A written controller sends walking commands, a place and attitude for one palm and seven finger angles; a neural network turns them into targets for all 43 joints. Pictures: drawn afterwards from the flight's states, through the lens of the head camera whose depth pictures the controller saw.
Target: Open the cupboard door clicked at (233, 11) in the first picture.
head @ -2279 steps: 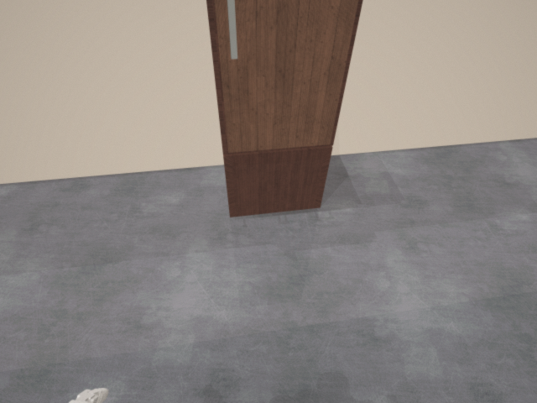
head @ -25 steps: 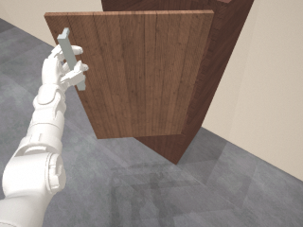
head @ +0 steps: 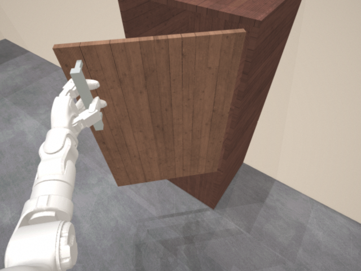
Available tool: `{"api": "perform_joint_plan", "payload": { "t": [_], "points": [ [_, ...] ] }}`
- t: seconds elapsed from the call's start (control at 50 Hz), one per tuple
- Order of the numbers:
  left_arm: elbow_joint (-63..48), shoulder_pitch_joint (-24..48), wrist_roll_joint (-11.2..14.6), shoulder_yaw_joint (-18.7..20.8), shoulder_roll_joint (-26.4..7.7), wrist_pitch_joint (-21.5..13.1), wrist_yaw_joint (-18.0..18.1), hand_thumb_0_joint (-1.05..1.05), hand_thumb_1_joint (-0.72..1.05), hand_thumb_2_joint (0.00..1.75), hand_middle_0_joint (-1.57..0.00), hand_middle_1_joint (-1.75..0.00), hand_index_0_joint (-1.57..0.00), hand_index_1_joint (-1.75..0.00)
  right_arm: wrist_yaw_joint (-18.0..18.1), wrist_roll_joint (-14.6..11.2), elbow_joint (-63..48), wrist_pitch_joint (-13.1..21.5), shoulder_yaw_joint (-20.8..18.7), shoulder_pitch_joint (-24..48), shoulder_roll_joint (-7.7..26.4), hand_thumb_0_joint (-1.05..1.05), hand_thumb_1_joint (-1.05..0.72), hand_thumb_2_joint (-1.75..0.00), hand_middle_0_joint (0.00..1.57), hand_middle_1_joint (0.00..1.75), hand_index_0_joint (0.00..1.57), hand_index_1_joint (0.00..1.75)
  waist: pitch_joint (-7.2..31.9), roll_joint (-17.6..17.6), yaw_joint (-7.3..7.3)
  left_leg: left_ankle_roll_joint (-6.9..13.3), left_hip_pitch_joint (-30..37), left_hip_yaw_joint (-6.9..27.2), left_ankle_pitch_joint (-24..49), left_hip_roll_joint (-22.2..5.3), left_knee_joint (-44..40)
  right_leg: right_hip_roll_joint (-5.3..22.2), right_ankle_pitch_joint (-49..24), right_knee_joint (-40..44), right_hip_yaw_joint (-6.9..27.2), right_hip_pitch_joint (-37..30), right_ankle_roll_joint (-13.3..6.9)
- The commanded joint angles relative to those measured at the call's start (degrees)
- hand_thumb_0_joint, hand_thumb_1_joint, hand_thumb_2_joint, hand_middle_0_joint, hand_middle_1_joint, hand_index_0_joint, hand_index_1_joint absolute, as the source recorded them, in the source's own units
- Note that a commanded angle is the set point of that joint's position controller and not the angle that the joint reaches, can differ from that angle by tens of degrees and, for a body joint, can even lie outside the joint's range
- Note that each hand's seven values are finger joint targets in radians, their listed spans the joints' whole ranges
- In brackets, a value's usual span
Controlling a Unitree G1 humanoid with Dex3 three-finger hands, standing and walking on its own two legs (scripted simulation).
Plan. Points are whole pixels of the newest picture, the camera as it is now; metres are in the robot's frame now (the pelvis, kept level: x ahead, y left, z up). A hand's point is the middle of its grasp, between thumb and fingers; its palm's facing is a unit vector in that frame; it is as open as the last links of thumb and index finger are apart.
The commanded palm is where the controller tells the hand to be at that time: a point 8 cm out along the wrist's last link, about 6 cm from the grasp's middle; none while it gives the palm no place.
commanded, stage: pull the door open along its arc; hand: left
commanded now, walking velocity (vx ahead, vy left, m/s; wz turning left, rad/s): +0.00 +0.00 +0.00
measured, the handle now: (89, 97) +0.48 +0.21 +0.14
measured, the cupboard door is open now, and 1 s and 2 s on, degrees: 45 80 80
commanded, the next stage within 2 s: open thumb and fingers to let go in 0.78 s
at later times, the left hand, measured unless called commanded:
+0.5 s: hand (121, 158) +0.29 +0.11 +0.15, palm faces +0.41 -0.91 +0.05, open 6.1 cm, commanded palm +0.23 +0.16 +0.14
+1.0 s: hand (147, 179) +0.25 +0.06 +0.15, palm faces +0.42 -0.91 +0.02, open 6.1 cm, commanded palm +0.20 +0.10 +0.14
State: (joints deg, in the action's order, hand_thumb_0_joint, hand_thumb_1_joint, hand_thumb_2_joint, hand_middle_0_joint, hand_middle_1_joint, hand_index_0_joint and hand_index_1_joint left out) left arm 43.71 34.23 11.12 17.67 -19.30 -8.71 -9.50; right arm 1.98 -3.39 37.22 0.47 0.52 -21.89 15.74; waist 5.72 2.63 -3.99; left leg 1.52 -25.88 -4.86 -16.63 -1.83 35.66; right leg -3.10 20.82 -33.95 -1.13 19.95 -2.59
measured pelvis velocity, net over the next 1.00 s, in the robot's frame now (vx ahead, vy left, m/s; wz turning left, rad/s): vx -0.01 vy -0.04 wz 0.08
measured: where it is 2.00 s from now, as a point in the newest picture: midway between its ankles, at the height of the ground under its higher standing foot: outside the picture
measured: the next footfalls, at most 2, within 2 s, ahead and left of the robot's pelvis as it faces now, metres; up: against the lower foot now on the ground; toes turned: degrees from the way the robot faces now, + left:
none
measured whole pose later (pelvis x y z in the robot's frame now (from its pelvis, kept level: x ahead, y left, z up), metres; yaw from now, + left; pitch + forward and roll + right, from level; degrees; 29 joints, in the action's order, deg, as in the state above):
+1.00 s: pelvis -0.01 -0.04 +0.01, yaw +4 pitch -5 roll +0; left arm -16.1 -7.4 0.2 -14.2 4.4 13.9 30.7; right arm 0.2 1.5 37.7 -5.1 1.7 -6.9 11.3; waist 1.3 4.2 1.5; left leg -0.8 -12.2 0.2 -13.8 -1.7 30.7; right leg -4.0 19.6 -28.3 -5.8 4.5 -5.5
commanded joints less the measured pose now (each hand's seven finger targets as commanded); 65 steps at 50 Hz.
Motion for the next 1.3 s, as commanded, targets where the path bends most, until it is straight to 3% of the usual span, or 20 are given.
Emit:
{"api": "perform_joint_plan", "payload": {
  "t": [0.0,0.08,0.1,0.12,0.14,0.18,0.2,0.28,0.4,0.5,0.6,0.7,0.76,0.8,0.86,0.9,0.96,1.08,1.22,1.28],
  "points": [
    [-24.6,6.0,2.6,1.6,-10.8,-1.5,-0.8,0.00,0.90,0.90,-0.40,-1.35,-0.40,-1.35,-0.1,-0.6,-9.8,3.1,-2.8,5.0,7.4,0.00,-0.90,-0.90,0.20,0.30,0.20,0.30,17.8,-2.6,5.45,2.1,16.0,2.9,24.1,1.7,-1.7,1.3,-35.9,3.1,0.8,-7.5,2.3],
    [-37.0,-4.3,3.4,1.9,-8.6,2.4,0.4,0.00,0.90,0.90,-0.40,-1.35,-0.40,-1.35,-0.2,-0.8,-11.8,3.6,-2.4,9.2,6.2,0.00,-0.90,-0.90,0.20,0.30,0.20,0.30,15.4,-2.3,6.70,1.8,16.7,2.4,23.8,1.8,-3.3,1.8,-38.3,3.7,0.9,-9.3,2.7],
    [-39.0,-7.0,3.4,2.5,-9.3,3.1,1.0,0.00,0.90,0.90,-0.40,-1.35,-0.40,-1.35,0.0,-0.8,-12.1,3.6,-2.4,9.9,6.3,0.00,-0.90,-0.90,0.20,0.30,0.20,0.30,14.4,-3.7,6.80,1.8,16.5,2.3,23.1,1.7,-3.5,1.9,-37.6,3.9,0.8,-9.9,3.0],
    [-43.1,-8.1,5.8,9.3,-7.4,5.3,8.7,0.00,0.90,0.90,-0.40,-1.35,-0.40,-1.35,-0.4,-0.9,-12.7,4.2,-1.8,13.2,3.6,0.00,-0.90,-0.90,0.20,0.30,0.20,0.30,13.7,-3.1,11.35,1.0,15.1,2.3,21.6,2.0,-3.8,1.7,-33.1,4.9,0.0,-9.5,2.4],
    [-45.1,-9.6,4.6,4.8,-2.6,7.0,12.4,0.00,0.90,0.90,-0.40,-1.35,-0.40,-1.35,-0.6,-0.3,-12.0,4.2,-1.4,14.2,3.7,0.00,-0.90,-0.90,0.20,0.30,0.20,0.30,11.5,-3.4,9.28,0.6,15.7,2.2,20.6,1.8,-4.9,1.8,-31.3,5.5,-0.1,-9.0,2.4],
    [-48.8,-13.7,3.5,2.9,0.4,9.6,16.6,0.00,0.90,0.90,-0.40,-1.35,-0.40,-1.35,-0.9,0.1,-11.9,3.9,-1.3,15.4,3.7,0.00,-0.90,-0.90,0.20,0.30,0.20,0.30,9.1,-5.1,8.58,0.2,16.1,2.7,19.3,1.3,-5.7,1.6,-28.0,6.3,-0.6,-8.1,2.3],
    [-50.0,-15.1,2.0,2.9,-0.3,10.4,19.0,0.00,0.90,0.90,-0.40,-1.35,-0.40,-1.35,-0.8,0.6,-11.5,3.4,-1.4,16.1,3.8,0.00,-0.90,-0.90,0.20,0.30,0.20,0.30,8.3,-5.8,8.69,0.3,16.0,2.7,18.6,1.2,-5.7,1.9,-27.1,6.8,-0.1,-8.5,2.4],
    [-59.0,-16.4,-3.2,-3.8,5.6,15.1,27.2,0.00,0.90,0.90,-0.40,-1.35,-0.40,-1.35,-0.9,1.9,-11.7,1.3,-0.5,19.0,2.1,0.00,-0.90,-0.90,0.20,0.30,0.20,0.30,7.9,-2.4,7.79,0.1,18.5,2.7,18.3,1.2,-6.4,2.6,-25.9,8.0,0.5,-9.3,2.1],
    [-65.2,-22.9,-9.0,-12.9,13.9,20.9,36.6,0.00,0.90,0.90,-0.40,-1.35,-0.40,-1.35,-1.3,3.8,-11.4,-2.0,-0.1,22.0,1.0,0.00,-0.90,-0.90,0.20,0.30,0.20,0.30,6.3,-3.9,7.02,-0.1,19.8,3.6,18.3,1.3,-6.0,4.0,-27.3,10.3,1.3,-11.2,2.0],
    [-68.9,-26.7,-10.7,-19.6,19.3,21.5,38.9,0.00,0.90,0.90,-0.40,-1.35,-0.40,-1.35,-1.6,4.4,-11.3,-3.4,0.1,24.0,0.1,0.00,-0.90,-0.90,0.20,0.30,0.20,0.30,4.5,-6.5,6.92,-0.1,19.8,4.4,17.6,1.4,-5.9,4.7,-28.7,11.1,2.2,-11.7,2.2],
    [-73.1,-32.3,-13.2,-26.6,23.5,21.1,39.7,0.00,0.90,0.90,-0.40,-1.35,-0.40,-1.35,-2.4,4.6,-11.5,-3.8,-0.1,25.0,-0.5,0.00,-0.90,-0.90,0.20,0.30,0.20,0.30,3.7,-5.4,6.97,-0.1,20.2,5.0,17.8,1.6,-5.2,4.9,-28.7,10.7,2.6,-11.1,1.9],
    [-76.1,-35.9,-14.1,-31.1,26.1,20.3,39.7,0.00,0.90,0.90,-0.40,-1.35,-0.40,-1.35,-2.7,4.6,-12.0,-3.4,-0.1,26.2,-0.9,0.00,-0.90,-0.90,0.20,0.30,0.20,0.30,1.9,-7.3,7.05,0.2,19.9,5.5,15.6,1.9,-4.3,5.4,-25.5,12.0,3.6,-9.9,2.1],
    [-77.6,-39.6,-13.0,-34.1,28.8,19.9,39.6,0.00,0.90,0.90,-0.40,-1.35,-0.40,-1.35,-3.2,4.5,-12.4,-2.7,-0.1,26.5,-1.1,0.00,-0.90,-0.90,0.20,0.30,0.20,0.30,2.1,-7.8,7.05,0.2,20.0,5.7,15.1,2.1,-3.7,5.7,-25.7,12.2,3.6,-9.7,2.5],
    [-77.3,-37.4,-12.6,-33.4,27.7,19.7,39.8,0.00,0.90,0.90,-0.40,-1.35,-0.40,-1.35,-3.1,4.5,-11.7,-2.5,0.1,26.7,-1.1,0.00,-0.90,-0.90,0.20,0.30,0.20,0.30,1.1,-8.6,6.76,0.3,19.8,5.8,13.8,2.3,-3.8,5.8,-23.2,13.4,4.0,-8.9,2.5],
    [-73.8,-26.9,-12.3,-29.8,24.4,19.2,40.9,0.00,0.90,0.90,-0.40,-1.35,-0.40,-1.35,-2.0,4.6,-10.2,-2.1,0.5,27.5,-1.2,0.00,-0.90,-0.90,0.20,0.30,0.20,0.30,-1.3,-8.6,5.97,0.4,19.0,6.1,11.0,3.0,-3.5,6.7,-17.5,15.8,6.0,-6.9,2.9],
    [-72.9,-27.6,-12.5,-29.3,24.2,18.9,41.2,0.00,0.76,0.84,-0.39,-1.34,-0.39,-1.34,-1.7,4.7,-10.0,-1.9,0.3,27.9,-1.4,0.00,-0.90,-0.90,0.20,0.30,0.20,0.30,-1.4,-7.9,7.06,0.4,19.3,6.3,10.6,3.0,-3.7,6.8,-15.1,16.9,6.6,-7.2,2.5],
    [-72.3,-29.7,-12.5,-29.6,25.3,18.8,40.8,0.00,0.55,0.75,-0.38,-1.31,-0.38,-1.31,-1.8,4.9,-10.3,-2.3,0.4,27.3,-1.7,0.00,-0.90,-0.90,0.20,0.30,0.20,0.30,2.1,-6.5,7.74,0.2,20.2,6.2,13.4,3.0,-4.5,6.7,-21.6,14.4,5.4,-10.1,2.4],
    [-72.7,-30.5,-12.2,-29.7,25.2,18.5,39.1,0.00,0.13,0.57,-0.35,-1.27,-0.35,-1.27,-1.8,4.8,-10.9,-3.1,0.5,26.8,-1.6,0.00,-0.90,-0.90,0.20,0.30,0.20,0.30,1.8,-8.2,7.24,0.4,20.6,5.8,15.1,2.8,-4.9,6.3,-27.6,13.4,4.5,-10.9,2.8],
    [-70.6,-26.7,-12.6,-30.9,26.3,18.8,39.5,0.00,-0.36,0.36,-0.31,-1.22,-0.31,-1.22,-1.8,4.6,-10.5,-3.1,0.6,27.3,-1.6,0.00,-0.90,-0.90,0.20,0.30,0.20,0.30,0.2,-6.7,6.90,0.3,21.4,6.1,13.7,2.6,-5.1,5.7,-20.4,13.8,3.3,-8.3,1.8],
    [-70.7,-26.5,-12.8,-31.7,27.3,19.0,40.0,0.00,-0.50,0.30,-0.30,-1.20,-0.30,-1.20,-2.1,4.8,-10.8,-3.0,0.6,27.4,-1.7,0.00,-0.90,-0.90,0.20,0.30,0.20,0.30,1.5,-6.8,7.03,0.3,21.6,6.0,14.2,2.6,-4.7,5.6,-21.2,13.2,2.9,-8.6,1.8]
  ]
}}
